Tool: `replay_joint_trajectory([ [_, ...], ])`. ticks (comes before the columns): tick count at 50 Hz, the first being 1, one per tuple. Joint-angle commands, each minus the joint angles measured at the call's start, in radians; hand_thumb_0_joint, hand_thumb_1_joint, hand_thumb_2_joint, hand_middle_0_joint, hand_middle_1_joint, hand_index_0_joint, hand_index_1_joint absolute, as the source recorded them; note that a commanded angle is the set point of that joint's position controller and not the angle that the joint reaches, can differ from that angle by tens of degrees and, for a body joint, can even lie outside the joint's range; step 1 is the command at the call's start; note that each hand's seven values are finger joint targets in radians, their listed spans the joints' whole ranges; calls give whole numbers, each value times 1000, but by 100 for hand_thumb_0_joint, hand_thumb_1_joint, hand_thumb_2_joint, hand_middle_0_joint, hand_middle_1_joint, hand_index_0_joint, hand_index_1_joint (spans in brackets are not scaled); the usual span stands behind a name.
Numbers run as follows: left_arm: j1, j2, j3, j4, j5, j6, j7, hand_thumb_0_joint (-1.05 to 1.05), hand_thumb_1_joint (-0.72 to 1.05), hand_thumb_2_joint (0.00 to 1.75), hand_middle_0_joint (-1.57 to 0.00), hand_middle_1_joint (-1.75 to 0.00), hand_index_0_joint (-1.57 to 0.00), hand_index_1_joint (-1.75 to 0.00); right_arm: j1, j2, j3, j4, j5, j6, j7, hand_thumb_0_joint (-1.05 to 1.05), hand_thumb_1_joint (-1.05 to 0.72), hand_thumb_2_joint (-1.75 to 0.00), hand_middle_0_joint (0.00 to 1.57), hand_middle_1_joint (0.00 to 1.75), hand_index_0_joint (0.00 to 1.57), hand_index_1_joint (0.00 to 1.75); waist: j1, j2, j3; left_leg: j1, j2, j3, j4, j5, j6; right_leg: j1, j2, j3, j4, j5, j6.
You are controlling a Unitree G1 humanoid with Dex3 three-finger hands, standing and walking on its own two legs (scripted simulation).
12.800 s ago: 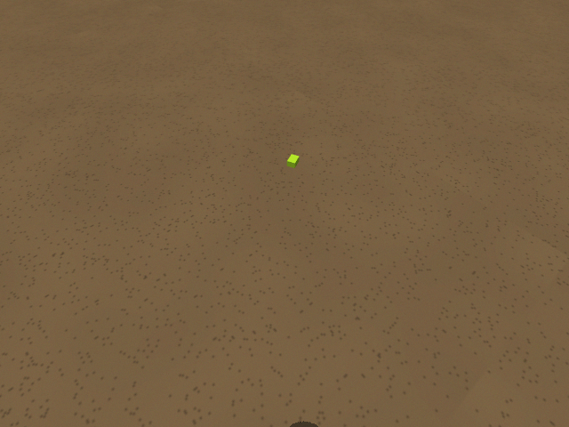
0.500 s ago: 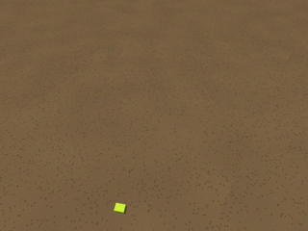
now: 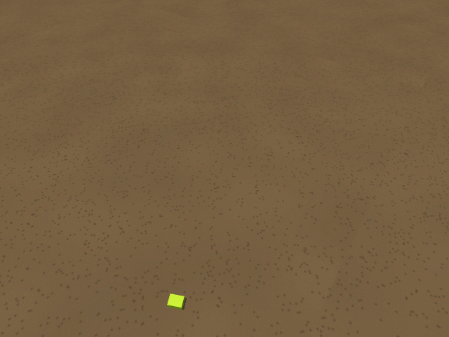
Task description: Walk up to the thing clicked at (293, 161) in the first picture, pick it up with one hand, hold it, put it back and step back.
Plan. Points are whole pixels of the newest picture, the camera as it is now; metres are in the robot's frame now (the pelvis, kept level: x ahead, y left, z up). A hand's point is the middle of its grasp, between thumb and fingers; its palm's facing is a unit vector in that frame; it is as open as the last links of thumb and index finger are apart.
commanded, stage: stand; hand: left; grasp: from above
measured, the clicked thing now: (176, 301) +0.39 +0.22 -0.77
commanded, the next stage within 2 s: rise first in 0.38 s
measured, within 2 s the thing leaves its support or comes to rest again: neither
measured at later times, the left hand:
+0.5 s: hand out of the picture +0.06 +0.26 -0.16, palm faces -0.02 -0.94 -0.35, open 7.4 cm
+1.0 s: hand out of the picture +0.11 +0.26 -0.22, palm faces -0.11 -0.91 -0.41, open 12.1 cm
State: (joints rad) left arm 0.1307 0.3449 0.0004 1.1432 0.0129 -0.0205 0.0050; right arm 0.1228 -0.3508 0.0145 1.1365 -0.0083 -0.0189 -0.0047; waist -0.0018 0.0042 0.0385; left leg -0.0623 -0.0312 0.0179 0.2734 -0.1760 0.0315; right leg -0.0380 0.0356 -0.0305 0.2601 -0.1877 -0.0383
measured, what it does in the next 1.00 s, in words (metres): lowers itself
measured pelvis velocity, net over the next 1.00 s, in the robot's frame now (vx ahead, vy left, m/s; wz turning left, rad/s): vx -0.03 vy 0.01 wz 0.00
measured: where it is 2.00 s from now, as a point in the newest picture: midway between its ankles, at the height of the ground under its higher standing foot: outside the picture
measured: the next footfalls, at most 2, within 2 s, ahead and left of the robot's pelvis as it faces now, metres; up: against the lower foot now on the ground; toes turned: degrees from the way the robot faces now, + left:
none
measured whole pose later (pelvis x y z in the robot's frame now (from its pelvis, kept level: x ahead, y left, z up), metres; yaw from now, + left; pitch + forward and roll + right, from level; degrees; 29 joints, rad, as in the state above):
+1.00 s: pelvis -0.03 +0.01 -0.07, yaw +0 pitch +15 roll -1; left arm 0.12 0.32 0.12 0.75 0.19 0.12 0.01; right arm 0.25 -0.26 -0.01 0.61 0.03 -0.07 -0.02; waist -0.02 0.00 -0.09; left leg -0.79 -0.02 0.03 1.00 -0.46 0.05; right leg -0.76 0.03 -0.05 0.97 -0.47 -0.04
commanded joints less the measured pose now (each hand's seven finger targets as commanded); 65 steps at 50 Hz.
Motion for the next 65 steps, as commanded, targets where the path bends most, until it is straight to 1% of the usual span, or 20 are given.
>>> replay_joint_trajectory([
  [1,-37,215,37,-61,-4,-19,14,0,90,90,-20,-30,-20,-30,-31,-206,-42,-58,2,-18,-15,0,-90,-90,20,30,20,30,-4,-6,-55,6,172,-136,-26,218,7,0,-181,140,-35,224,5],
  [17,-28,209,37,-63,-4,-17,13,0,90,90,-20,-30,-20,-30,-44,-211,-41,-64,1,-19,-14,0,-90,-90,20,30,20,30,1,0,-43,5,172,-140,-32,201,5,-19,-176,133,-38,169,9],
  [24,-35,214,36,-67,-4,-18,14,0,88,89,-27,-23,-26,-24,-39,-211,-43,-63,2,-19,-16,0,-85,-88,20,30,20,30,-3,-5,-77,25,176,-137,-16,260,7,7,-182,132,-22,238,5],
  [25,-386,46,28,-418,-65,-104,28,0,80,85,-31,-31,-26,-32,-21,-56,1,-332,76,-64,-34,0,-85,-88,20,30,20,30,-129,21,30,-144,28,-10,66,98,-6,-272,-30,39,75,164,13],
  [26,-518,94,48,-364,-65,-91,31,0,72,82,-29,-39,-26,-40,34,-80,-4,-274,75,-61,-40,0,-83,-88,20,30,20,30,-88,14,-38,-139,22,-17,91,74,-4,-222,-37,36,96,135,14],
  [27,-328,142,84,-146,-46,-42,30,0,64,84,-28,-47,-25,-48,67,-101,-14,-262,71,-45,-45,0,-85,-89,20,30,20,30,-84,-56,-17,-187,15,-21,119,40,2,-241,-29,27,106,89,10],
  [28,-236,161,107,-96,-34,-24,15,0,56,83,-32,-54,-28,-56,76,-106,-30,-294,71,-34,-44,0,-85,-89,20,30,20,30,-41,-63,-10,-225,23,-14,153,49,2,-269,-30,18,142,80,9],
  [30,-333,279,165,-204,9,-36,1,0,40,81,-33,-67,-31,-70,117,-112,-60,-335,56,-38,-53,0,-87,-90,20,30,20,30,-21,-14,-201,-226,17,-18,235,101,1,-274,-36,35,226,130,5],
  [31,-259,270,182,-163,38,-28,-14,0,32,77,-34,-72,-33,-73,125,-106,-73,-367,47,-42,-46,0,-85,-89,20,30,20,30,-22,3,-261,-253,12,-21,290,136,-1,-280,-38,34,276,161,3],
  [32,-120,204,160,-58,72,-7,-33,0,24,75,-37,-76,-37,-76,157,-104,-83,-376,40,-39,-37,0,-88,-90,20,30,20,30,-24,-31,-250,-304,12,-28,338,145,1,-320,-33,32,316,165,4],
  [34,-76,231,199,-175,104,1,-37,0,8,75,-39,-74,-38,-76,145,-102,-98,-449,39,-42,-27,0,-88,-90,20,30,20,30,46,52,-361,-315,4,-28,378,181,-12,-302,-29,34,367,154,-8],
  [35,-64,231,202,-223,115,16,-30,0,0,74,-41,-73,-39,-75,141,-96,-97,-485,43,-41,-27,0,-89,-90,20,30,20,30,50,77,-388,-290,2,-31,370,178,-17,-306,-28,31,364,134,-12],
  [37,-62,157,149,-261,124,67,-15,0,-16,74,-41,-74,-38,-77,116,-82,-87,-533,51,-36,-23,0,-88,-90,20,30,20,30,28,55,-295,-369,3,-32,373,112,-13,-362,-21,31,357,71,-11],
  [39,-115,165,151,-310,135,109,7,0,-30,75,-41,-71,-38,-75,81,-80,-81,-578,55,-43,-25,0,-91,-90,20,30,20,30,11,21,-258,-431,11,-41,402,33,-12,-416,-15,22,383,4,-7],
  [44,-72,149,161,-417,149,135,19,0,-33,75,-40,-75,-38,-78,101,-65,-86,-629,48,-76,-21,0,-92,-91,20,30,20,30,-8,-8,-263,-557,27,-57,522,-94,-9,-585,-8,13,526,-117,-2],
  [46,-31,175,191,-459,168,128,22,0,-34,75,-41,-75,-38,-78,121,-63,-94,-637,42,-87,-22,0,-94,-91,20,30,20,30,-8,7,-314,-580,26,-57,577,-68,-6,-619,-12,16,582,-93,-2],
  [47,-88,180,181,-563,176,114,21,0,-34,75,-41,-76,-39,-78,106,-54,-91,-657,41,-96,-22,0,-94,-91,20,30,20,30,-10,25,-328,-596,23,-52,605,-72,-5,-651,-12,18,607,-100,-3],
  [52,42,184,182,-711,202,106,13,0,-34,76,-42,-78,-39,-81,96,-56,-98,-682,36,-126,-26,0,-93,-91,20,30,20,30,-14,89,-406,-589,38,-73,679,-40,-14,-765,-5,13,716,-101,-6],
  [58,146,160,162,-784,237,140,11,0,-36,77,-41,-78,-38,-81,81,-54,-95,-707,33,-138,-22,0,-94,-91,20,30,20,30,-19,73,-457,-671,34,-85,795,10,-8,-849,-1,9,807,-83,-4],
  [65,-27,204,160,-696,335,96,15,0,-32,76,-40,-78,-37,-80,43,-69,-100,-707,28,-170,-12,0,-92,-91,20,30,20,30,-55,25,-401,-933,24,-79,967,-140,2,-1065,-3,9,970,-181,-5],
])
